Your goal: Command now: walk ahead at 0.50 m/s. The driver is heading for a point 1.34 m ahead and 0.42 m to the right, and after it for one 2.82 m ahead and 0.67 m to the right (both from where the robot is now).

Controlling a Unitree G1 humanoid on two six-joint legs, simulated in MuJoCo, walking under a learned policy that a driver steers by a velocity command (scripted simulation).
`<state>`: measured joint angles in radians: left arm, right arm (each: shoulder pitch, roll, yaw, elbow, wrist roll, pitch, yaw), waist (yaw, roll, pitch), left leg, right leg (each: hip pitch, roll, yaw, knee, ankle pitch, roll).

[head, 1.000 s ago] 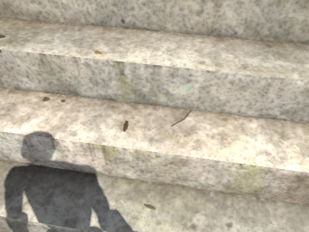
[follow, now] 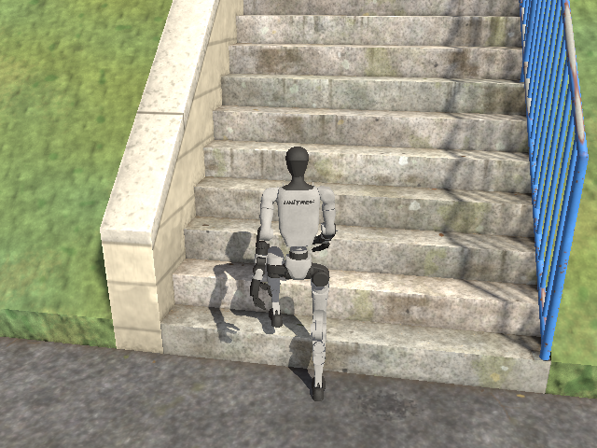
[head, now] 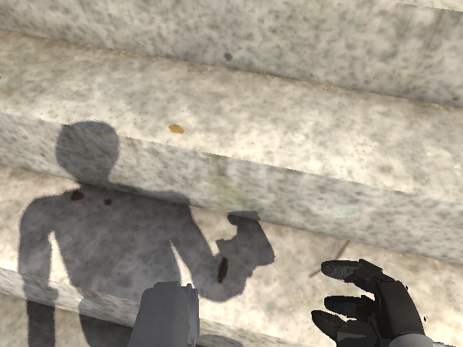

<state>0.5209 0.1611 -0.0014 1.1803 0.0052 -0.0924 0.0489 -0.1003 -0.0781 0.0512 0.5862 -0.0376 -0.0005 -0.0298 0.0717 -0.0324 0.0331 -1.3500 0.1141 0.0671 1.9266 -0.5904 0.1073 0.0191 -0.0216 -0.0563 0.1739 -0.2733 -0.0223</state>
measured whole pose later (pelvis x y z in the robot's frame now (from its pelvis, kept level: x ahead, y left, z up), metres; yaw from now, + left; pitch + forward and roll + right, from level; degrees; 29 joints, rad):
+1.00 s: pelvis +0.47 -0.01 +0.40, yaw -26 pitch +4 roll +2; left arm 0.44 0.14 0.04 1.00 0.03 -0.10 0.01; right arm -0.09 0.01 0.09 0.51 -0.07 -0.04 -0.04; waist 0.09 0.01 0.01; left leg -1.41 0.04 0.07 2.16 -0.27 0.10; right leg -0.21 0.11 0.13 0.46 -0.30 -0.10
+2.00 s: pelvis +0.65 -0.14 +0.60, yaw -34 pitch +2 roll -2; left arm 0.51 0.11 0.06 1.00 0.03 -0.15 0.02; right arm 0.16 -0.09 -0.02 0.72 -0.03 -0.02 -0.02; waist 0.03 0.04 -0.11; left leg -1.05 0.02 -0.01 2.24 -0.29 0.09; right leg -0.27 0.00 -0.11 0.49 -0.27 -0.05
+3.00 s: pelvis +0.74 -0.09 +0.61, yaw -33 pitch +2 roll -2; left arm 0.50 0.13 0.04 0.94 0.04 -0.11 0.06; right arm -0.06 -0.03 0.04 0.49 -0.02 0.03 -0.02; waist 0.06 0.03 -0.04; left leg -1.20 0.13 0.04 2.16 -0.38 0.12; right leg 0.01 0.06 -0.23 0.24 -0.29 -0.06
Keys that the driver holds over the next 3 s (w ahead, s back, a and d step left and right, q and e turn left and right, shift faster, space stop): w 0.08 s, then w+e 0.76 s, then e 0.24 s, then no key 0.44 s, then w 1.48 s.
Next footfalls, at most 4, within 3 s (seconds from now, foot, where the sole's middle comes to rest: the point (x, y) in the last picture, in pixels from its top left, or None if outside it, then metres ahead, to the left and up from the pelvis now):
0.06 left None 0.24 0.14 -0.58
0.62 right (286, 287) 0.44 -0.05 -0.37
1.10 left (275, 111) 0.72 0.00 -0.17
1.58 right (411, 160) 0.62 -0.26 -0.17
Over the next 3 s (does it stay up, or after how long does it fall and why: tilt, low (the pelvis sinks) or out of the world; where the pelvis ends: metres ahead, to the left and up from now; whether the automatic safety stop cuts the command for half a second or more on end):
stays up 0.74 -0.09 0.61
